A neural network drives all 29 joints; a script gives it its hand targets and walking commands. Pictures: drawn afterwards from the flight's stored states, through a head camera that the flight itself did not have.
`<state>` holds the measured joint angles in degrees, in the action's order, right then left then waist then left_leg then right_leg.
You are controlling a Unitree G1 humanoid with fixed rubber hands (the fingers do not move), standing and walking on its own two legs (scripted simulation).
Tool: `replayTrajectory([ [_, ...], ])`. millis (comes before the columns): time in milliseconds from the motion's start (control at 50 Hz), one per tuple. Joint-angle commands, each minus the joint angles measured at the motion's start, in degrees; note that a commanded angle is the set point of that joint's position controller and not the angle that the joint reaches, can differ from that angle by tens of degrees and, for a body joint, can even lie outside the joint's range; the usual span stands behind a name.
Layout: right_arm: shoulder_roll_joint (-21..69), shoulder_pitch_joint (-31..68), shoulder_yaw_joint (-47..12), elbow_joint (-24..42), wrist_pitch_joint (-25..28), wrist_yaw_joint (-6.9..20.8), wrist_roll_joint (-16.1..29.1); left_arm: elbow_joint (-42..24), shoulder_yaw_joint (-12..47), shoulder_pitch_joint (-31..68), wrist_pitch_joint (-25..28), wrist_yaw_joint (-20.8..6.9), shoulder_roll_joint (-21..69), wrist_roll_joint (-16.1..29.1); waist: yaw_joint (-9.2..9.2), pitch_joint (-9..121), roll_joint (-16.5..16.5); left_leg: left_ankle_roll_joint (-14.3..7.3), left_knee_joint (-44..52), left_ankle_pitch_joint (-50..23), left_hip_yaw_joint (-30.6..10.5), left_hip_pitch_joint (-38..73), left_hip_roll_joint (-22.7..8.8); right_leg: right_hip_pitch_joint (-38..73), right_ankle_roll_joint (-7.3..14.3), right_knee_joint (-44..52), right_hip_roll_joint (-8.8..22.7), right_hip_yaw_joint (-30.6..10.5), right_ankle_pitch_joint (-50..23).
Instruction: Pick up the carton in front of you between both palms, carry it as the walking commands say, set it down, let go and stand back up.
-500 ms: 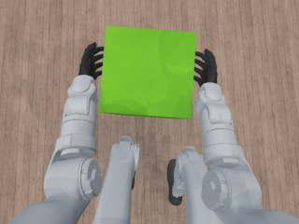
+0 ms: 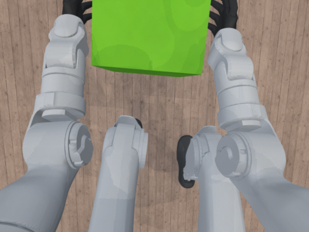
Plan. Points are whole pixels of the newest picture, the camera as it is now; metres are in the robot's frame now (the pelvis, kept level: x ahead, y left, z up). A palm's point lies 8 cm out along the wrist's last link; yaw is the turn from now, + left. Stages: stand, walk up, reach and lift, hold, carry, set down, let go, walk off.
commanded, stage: set down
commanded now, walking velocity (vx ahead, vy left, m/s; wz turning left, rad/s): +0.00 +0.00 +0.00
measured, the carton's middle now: (150, 31) +0.52 +0.10 -0.23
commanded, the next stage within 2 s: none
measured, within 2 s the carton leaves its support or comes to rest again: rests again in 0.56 s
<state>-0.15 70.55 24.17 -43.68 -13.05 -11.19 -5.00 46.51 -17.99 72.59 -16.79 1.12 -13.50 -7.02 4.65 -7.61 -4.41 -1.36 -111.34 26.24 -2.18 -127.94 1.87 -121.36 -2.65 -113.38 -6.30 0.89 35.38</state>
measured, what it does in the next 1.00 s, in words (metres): lowers itself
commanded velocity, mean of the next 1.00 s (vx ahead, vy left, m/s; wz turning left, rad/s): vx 0.00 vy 0.00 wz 0.00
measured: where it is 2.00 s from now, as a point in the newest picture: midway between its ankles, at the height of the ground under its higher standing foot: (158, 162)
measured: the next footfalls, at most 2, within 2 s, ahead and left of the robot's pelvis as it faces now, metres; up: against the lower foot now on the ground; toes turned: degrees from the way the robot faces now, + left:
none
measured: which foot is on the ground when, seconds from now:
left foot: down 0.00-1.00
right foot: down 0.00-1.00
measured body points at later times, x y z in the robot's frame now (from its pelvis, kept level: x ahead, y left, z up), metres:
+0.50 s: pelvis +0.00 +0.00 -0.05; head +0.35 +0.06 +0.21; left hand +0.53 +0.26 -0.22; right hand +0.55 -0.05 -0.22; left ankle +0.13 +0.11 -0.40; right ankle +0.09 -0.12 -0.40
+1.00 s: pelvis -0.01 -0.01 -0.07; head +0.35 +0.05 +0.19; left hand +0.52 +0.26 -0.23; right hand +0.55 -0.05 -0.23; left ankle +0.13 +0.11 -0.40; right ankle +0.09 -0.12 -0.40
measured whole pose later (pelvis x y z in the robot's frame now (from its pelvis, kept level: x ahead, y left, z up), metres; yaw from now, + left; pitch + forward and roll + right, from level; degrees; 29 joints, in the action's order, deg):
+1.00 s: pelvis -0.01 -0.01 -0.07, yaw -1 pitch +32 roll -2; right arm -6.4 83.5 19.7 -55.8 -11.5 -6.8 -2.5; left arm 62.7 -16.9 85.5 -12.4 -5.6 -23.3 -3.3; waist 5.9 -24.6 -3.9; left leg -1.9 -124.7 27.6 -0.6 -129.4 -1.5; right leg -124.7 -3.2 -127.5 -10.0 0.3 35.6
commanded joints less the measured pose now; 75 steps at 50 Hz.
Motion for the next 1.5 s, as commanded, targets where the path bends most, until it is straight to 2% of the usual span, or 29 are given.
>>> replayTrajectory([
  [0,45.1,41.1,-27.1,4.1,2.2,12.8,7.3,-4.6,24.1,34.5,2.8,-13.2,48.8,8.4,2.38,71.7,8.4,2.8,5.6,-21.4,1.9,57.5,3.7,14.8,1.2,5.5,-6.3,4.2,-11.8],
  [100,44.1,45.4,-29.7,4.4,2.6,12.9,10.6,-3.1,23.9,37.5,3.6,-13.5,45.7,10.0,4.24,70.6,6.1,2.1,1.7,-23.1,2.2,55.0,2.9,15.9,0.8,1.9,-5.9,4.0,-13.2],
  [160,44.3,48.5,-32.5,6.8,3.0,12.6,13.1,-4.7,25.0,40.0,4.1,-13.6,44.7,12.1,5.22,75.2,5.3,1.8,-0.7,-26.9,2.4,57.2,2.5,18.5,0.7,-0.1,-5.9,4.2,-16.0],
  [200,44.8,50.4,-34.5,8.5,3.0,12.2,14.4,-7.0,25.6,42.6,4.3,-13.8,44.3,13.8,6.25,77.7,3.5,1.7,-1.5,-28.0,2.7,55.4,2.6,22.4,0.9,-1.1,-5.9,4.1,-18.0],
  [240,45.8,50.4,-35.7,9.2,3.0,12.0,15.1,-7.2,26.0,42.3,4.3,-13.9,44.2,14.9,6.47,78.7,2.3,1.4,-2.4,-30.4,2.2,56.6,2.6,22.9,0.7,-2.0,-6.0,4.3,-19.7],
  [300,46.4,49.2,-35.3,7.5,3.0,12.3,14.9,-4.2,25.5,40.4,4.1,-14.5,44.6,14.9,6.28,73.7,2.1,1.1,-3.5,-29.9,1.7,55.4,2.6,18.7,0.7,-2.4,-6.0,4.1,-18.2],
  [400,45.7,47.3,-31.1,2.5,2.9,13.4,12.6,1.3,22.7,38.7,4.0,-16.0,45.6,13.2,5.52,62.0,1.7,0.9,-3.8,-22.8,2.4,45.4,2.5,15.2,1.1,-2.2,-5.6,3.7,-14.5],
  [500,44.1,47.6,-28.3,-0.1,3.1,13.7,11.3,3.3,20.5,40.1,4.6,-17.0,44.2,12.2,5.41,55.9,0.6,0.3,-4.1,-18.6,2.7,38.9,2.2,14.9,1.4,-2.4,-5.4,3.2,-13.0],
  [600,42.6,49.9,-28.8,-0.4,3.7,13.4,12.0,3.7,19.7,42.5,5.4,-17.3,41.6,12.9,6.54,54.8,-1.3,-0.2,-4.9,-17.7,2.6,37.2,1.9,16.7,1.3,-3.2,-5.1,2.7,-12.9],
  [820,36.3,46.2,-22.6,-6.8,2.8,14.6,7.6,10.8,15.8,40.3,5.0,-18.6,37.0,9.7,4.74,38.1,-1.7,-1.5,-4.3,-6.5,1.1,30.0,1.4,9.3,2.2,-2.7,-4.5,2.8,-3.5],
  [980,31.6,41.9,-18.8,-10.2,2.4,15.3,4.7,14.6,12.6,35.9,4.4,-18.9,33.4,6.6,4.01,30.1,-1.6,-2.0,-4.1,-3.5,0.1,27.1,1.2,6.7,2.6,-2.7,-3.9,2.2,-1.5],
  [1160,26.3,37.7,-16.4,-12.6,2.4,14.9,2.8,17.6,9.1,32.2,4.4,-18.5,27.8,4.0,3.66,25.1,-2.0,-2.1,-4.2,-1.2,-0.1,24.7,0.7,7.5,2.3,-2.6,-3.5,1.8,-0.5],
  [1220,23.2,37.1,-15.6,-12.6,3.0,14.1,2.4,18.3,7.8,32.0,5.2,-17.8,24.3,3.5,3.87,25.7,-1.8,-1.6,-4.5,-1.5,0.3,25.2,0.4,9.1,1.7,-2.7,-3.3,2.0,-1.0],
  [1260,15.7,34.9,-13.9,-12.5,3.7,12.4,1.8,19.3,5.3,30.5,6.4,-16.0,16.3,3.2,3.89,26.8,-1.2,-0.9,-4.7,-2.4,0.8,26.5,-0.1,11.2,0.9,-2.8,-2.8,2.1,-1.8],
  [1300,0.1,30.3,-10.8,-12.4,4.7,8.6,1.8,20.6,0.7,26.2,8.6,-11.7,-1.2,3.2,3.95,29.2,-0.4,-0.1,-4.7,-4.0,1.0,29.3,-0.9,14.1,0.0,-2.7,-1.8,2.2,-2.9],
  [1320,-13.6,26.6,-8.6,-11.9,5.7,5.3,2.1,20.7,-2.1,22.9,10.6,-8.1,-15.7,3.5,3.68,31.4,0.3,0.4,-4.8,-5.0,1.1,30.7,-1.5,15.4,-0.6,-2.7,-1.2,2.3,-3.6],
  [1340,-17.6,27.8,-9.5,-11.7,6.4,3.2,3.9,19.5,-1.3,25.7,12.2,-5.3,-21.0,5.1,3.97,35.0,0.9,0.5,-5.0,-7.1,0.7,32.5,-1.8,16.4,-0.9,-3.0,-0.9,1.9,-5.4],
  [1360,-19.0,29.0,-10.9,-12.0,6.8,2.1,5.7,19.1,-0.6,27.9,13.4,-3.6,-23.2,7.0,4.21,37.3,1.0,0.7,-5.3,-9.6,0.5,34.0,-2.0,17.0,-1.1,-3.6,-0.7,1.7,-7.4],
  [1400,-19.7,30.5,-13.8,-12.0,7.4,1.6,9.6,18.4,1.2,30.2,15.2,-2.0,-25.7,10.4,4.78,41.8,0.5,0.8,-6.2,-14.0,-0.1,35.4,-2.5,18.5,-1.2,-5.1,0.0,1.3,-11.3],
  [1480,-17.9,30.8,-19.5,-9.4,8.1,2.3,15.7,17.4,5.4,30.3,16.6,-2.3,-26.6,15.5,5.44,47.2,0.9,0.3,-7.0,-21.1,-0.9,39.9,-3.1,17.0,-1.2,-5.9,0.8,1.4,-15.0],
])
